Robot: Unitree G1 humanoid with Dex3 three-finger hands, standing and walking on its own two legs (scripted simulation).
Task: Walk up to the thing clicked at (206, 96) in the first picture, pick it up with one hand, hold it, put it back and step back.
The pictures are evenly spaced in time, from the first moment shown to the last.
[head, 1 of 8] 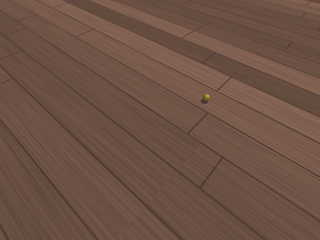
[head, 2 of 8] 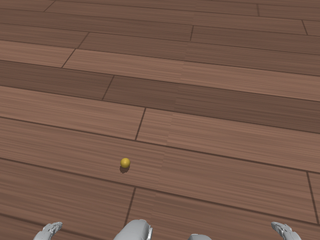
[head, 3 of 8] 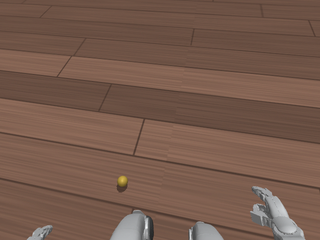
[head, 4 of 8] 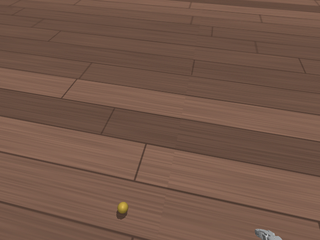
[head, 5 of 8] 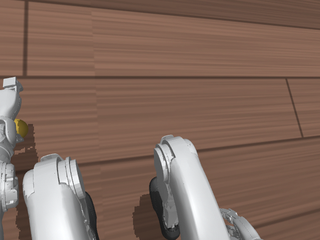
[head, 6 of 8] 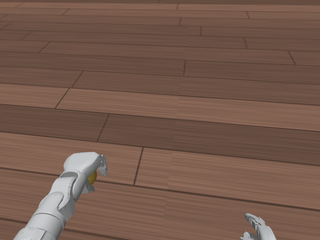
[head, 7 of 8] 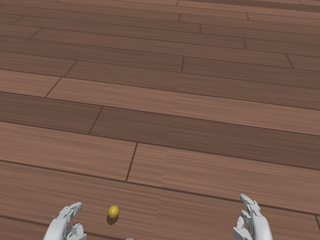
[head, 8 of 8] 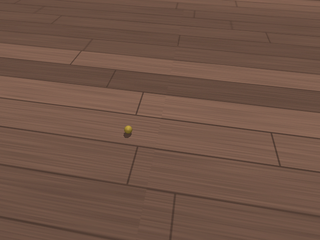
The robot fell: no
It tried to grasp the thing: yes
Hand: left
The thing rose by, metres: 0.69
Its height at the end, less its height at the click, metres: +0.00
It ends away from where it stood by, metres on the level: 0.01
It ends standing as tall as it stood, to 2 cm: yes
